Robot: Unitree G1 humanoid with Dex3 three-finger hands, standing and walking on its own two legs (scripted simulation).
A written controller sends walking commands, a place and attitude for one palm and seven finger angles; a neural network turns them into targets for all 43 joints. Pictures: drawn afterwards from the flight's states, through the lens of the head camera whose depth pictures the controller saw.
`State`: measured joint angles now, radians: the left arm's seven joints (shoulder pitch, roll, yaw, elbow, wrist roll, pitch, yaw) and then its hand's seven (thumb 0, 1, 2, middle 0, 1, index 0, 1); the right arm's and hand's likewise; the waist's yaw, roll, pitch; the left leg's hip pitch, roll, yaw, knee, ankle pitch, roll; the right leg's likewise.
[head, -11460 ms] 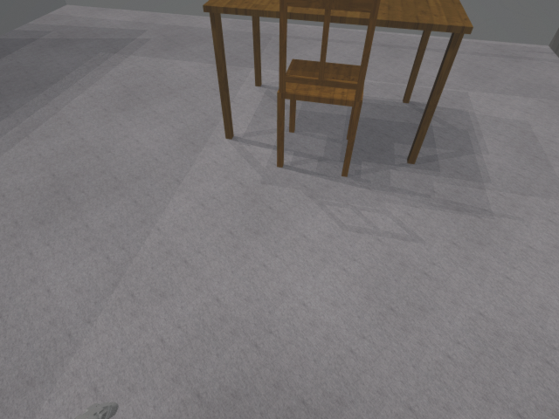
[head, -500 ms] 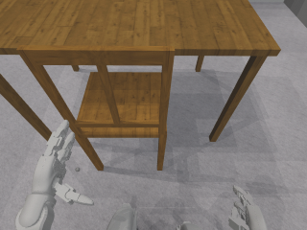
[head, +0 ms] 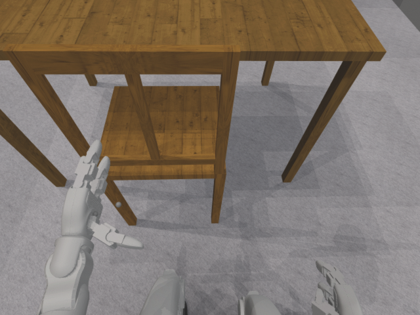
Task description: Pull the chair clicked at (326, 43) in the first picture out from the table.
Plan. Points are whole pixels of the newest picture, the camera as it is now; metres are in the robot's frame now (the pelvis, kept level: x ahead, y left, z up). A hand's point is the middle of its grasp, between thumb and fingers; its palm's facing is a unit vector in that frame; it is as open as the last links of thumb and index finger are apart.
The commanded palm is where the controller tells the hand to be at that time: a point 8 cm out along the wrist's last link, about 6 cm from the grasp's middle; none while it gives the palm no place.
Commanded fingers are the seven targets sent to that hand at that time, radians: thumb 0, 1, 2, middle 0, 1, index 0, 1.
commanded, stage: aim the fingers beside a spindle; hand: left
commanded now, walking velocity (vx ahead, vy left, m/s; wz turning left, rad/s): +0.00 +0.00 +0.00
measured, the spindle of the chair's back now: (146, 123) +0.51 +0.17 +0.02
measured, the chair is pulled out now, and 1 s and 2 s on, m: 0.00 0.00 0.00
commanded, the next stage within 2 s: none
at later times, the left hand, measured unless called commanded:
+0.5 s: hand (134, 188) +0.34 +0.16 +0.02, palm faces +0.02 -1.00 -0.03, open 16.9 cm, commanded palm +0.33 +0.20 +0.01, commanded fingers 0.00 -0.50 0.30 -0.06 -0.08 -0.06 -0.08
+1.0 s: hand (147, 187) +0.36 +0.14 +0.00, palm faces +0.04 -1.00 -0.03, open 16.9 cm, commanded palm +0.34 +0.19 +0.01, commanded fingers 0.00 -0.50 0.30 -0.06 -0.08 -0.06 -0.08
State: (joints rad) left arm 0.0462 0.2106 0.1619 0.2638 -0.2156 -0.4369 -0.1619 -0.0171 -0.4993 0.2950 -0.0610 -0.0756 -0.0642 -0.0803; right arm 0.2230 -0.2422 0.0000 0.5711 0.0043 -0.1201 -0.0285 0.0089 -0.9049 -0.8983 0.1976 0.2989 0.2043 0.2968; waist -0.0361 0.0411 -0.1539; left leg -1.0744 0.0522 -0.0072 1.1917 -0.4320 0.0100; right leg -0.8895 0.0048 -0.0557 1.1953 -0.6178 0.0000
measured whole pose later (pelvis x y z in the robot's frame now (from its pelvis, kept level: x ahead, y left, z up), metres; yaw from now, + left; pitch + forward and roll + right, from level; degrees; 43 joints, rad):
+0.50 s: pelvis +0.00 +0.01 -0.01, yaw -1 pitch +20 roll -3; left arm -0.14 0.20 0.12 0.41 -0.16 -0.45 -0.07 -0.02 -0.50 0.30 -0.06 -0.08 -0.06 -0.08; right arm 0.23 -0.24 0.00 0.57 0.00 -0.03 0.00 0.01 -0.91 -0.90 0.20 0.30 0.20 0.30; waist -0.05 0.04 -0.17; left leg -1.15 0.05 0.00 1.25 -0.45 0.02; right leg -0.97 0.01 -0.05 1.25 -0.63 0.01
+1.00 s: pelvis +0.00 +0.00 -0.02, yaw -1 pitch +21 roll -2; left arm -0.19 0.18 0.13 0.51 -0.14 -0.47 -0.03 -0.02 -0.50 0.30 -0.06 -0.08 -0.06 -0.08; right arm 0.24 -0.24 0.00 0.57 0.00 0.03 0.01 0.01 -0.91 -0.90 0.20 0.30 0.20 0.30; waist -0.05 0.04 -0.17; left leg -1.18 0.06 0.00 1.26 -0.45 0.01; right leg -1.01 0.01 -0.04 1.28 -0.64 0.00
